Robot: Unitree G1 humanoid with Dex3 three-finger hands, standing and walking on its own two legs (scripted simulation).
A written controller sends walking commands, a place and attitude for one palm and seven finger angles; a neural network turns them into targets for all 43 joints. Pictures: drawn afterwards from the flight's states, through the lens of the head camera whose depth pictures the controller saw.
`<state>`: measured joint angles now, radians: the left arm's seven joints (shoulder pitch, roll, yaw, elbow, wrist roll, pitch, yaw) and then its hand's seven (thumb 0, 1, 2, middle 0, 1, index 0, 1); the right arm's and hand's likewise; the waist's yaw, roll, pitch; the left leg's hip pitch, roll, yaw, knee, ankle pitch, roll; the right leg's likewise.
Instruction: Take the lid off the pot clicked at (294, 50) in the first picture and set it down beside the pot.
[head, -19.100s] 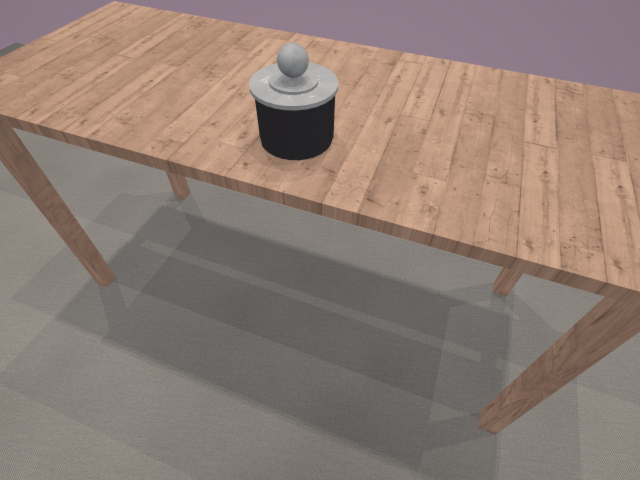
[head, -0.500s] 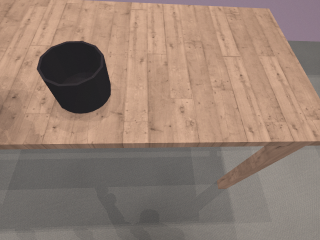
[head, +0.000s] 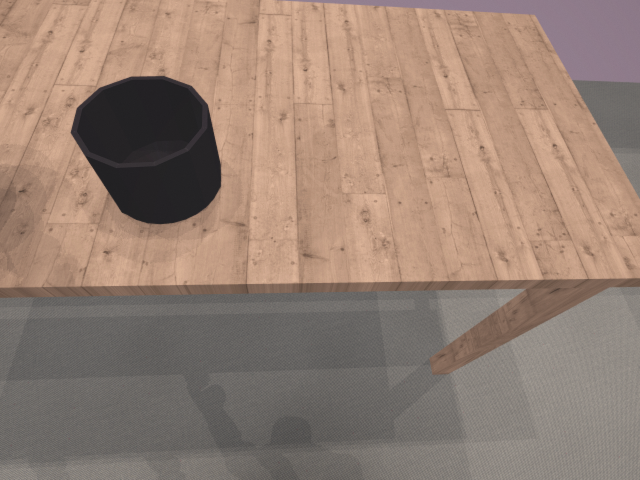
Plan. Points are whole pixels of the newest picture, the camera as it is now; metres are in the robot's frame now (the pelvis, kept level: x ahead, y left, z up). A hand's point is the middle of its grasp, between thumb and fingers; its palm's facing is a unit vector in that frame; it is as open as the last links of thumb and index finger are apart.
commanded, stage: lower the lid onto the table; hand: left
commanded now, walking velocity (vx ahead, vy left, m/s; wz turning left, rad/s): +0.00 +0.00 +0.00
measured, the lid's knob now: out of the picture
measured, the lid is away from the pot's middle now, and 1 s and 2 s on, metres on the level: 0.22 0.22 0.24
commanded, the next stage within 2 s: open the fingers wide in 1.64 s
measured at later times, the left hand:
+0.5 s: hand out of the picture +0.48 +0.36 +0.18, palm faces -0.35 -0.35 -0.87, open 7.5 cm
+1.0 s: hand out of the picture +0.47 +0.36 +0.15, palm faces -0.39 -0.33 -0.86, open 7.4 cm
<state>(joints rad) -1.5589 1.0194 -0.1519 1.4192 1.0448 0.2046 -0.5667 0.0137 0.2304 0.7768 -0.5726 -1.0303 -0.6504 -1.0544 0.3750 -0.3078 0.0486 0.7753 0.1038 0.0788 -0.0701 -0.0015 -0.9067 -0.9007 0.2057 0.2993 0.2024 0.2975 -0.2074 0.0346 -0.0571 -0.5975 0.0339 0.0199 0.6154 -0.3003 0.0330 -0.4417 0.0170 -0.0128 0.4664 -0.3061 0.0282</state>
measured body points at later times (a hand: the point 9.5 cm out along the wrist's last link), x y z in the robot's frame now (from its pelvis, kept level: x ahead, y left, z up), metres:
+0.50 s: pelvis -0.01 +0.00 +0.00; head +0.10 +0.02 +0.43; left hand +0.49 +0.38 +0.23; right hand -0.06 -0.28 -0.11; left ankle -0.01 +0.09 -0.73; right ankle -0.06 -0.14 -0.73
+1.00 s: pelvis -0.02 +0.01 -0.01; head +0.09 +0.03 +0.43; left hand +0.49 +0.37 +0.20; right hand -0.06 -0.27 -0.12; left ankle -0.01 +0.09 -0.73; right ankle -0.06 -0.14 -0.73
